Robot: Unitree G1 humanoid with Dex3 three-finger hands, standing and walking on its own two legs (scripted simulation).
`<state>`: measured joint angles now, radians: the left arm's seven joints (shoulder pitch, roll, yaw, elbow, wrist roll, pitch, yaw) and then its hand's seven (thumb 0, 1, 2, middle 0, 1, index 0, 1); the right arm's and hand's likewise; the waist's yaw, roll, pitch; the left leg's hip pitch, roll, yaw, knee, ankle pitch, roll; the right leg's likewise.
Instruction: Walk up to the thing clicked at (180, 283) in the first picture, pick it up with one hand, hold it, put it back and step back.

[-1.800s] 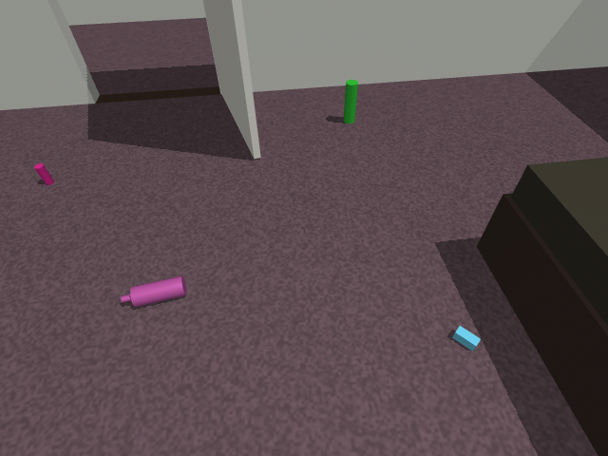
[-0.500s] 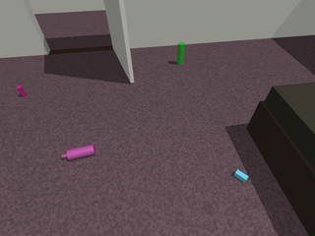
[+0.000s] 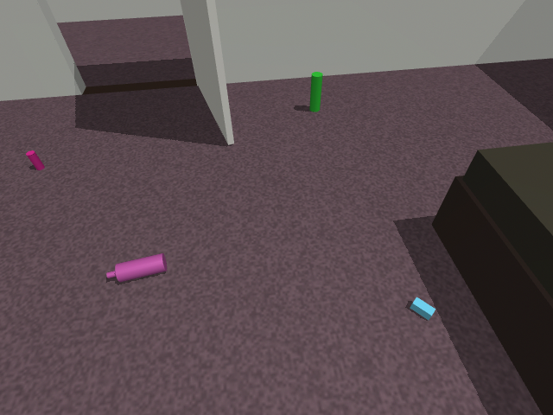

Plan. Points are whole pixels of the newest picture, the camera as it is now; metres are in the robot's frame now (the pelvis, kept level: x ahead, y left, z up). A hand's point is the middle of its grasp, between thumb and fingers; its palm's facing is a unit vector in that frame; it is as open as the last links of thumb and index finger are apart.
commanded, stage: stand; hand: left
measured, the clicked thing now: (136, 268) +0.84 +0.63 -0.74
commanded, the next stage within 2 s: walk up in 0.62 s
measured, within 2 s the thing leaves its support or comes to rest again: neither
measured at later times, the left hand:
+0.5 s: hand out of the picture +0.08 +0.25 -0.16, palm faces -0.04 -0.94 -0.35, open 7.4 cm
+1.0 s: hand out of the picture +0.07 +0.40 -0.18, palm faces +0.10 -0.90 -0.43, open 7.4 cm
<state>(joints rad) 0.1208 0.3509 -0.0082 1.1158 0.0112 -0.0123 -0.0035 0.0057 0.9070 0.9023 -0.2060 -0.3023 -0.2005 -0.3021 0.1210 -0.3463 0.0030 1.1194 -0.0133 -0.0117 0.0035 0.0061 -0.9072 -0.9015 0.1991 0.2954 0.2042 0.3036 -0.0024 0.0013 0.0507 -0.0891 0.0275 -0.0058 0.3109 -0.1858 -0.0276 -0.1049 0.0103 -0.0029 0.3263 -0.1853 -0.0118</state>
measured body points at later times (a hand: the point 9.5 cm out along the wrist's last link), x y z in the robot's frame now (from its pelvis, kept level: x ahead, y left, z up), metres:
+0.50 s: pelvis +0.00 +0.00 +0.00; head +0.01 +0.00 +0.45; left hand +0.08 +0.30 -0.13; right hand +0.08 -0.30 -0.13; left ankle -0.01 +0.14 -0.75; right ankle +0.00 -0.11 -0.75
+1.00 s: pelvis +0.08 +0.09 -0.03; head +0.09 +0.11 +0.42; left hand +0.07 +0.45 -0.15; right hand +0.18 -0.24 -0.13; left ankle +0.12 +0.24 -0.75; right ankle +0.00 -0.10 -0.73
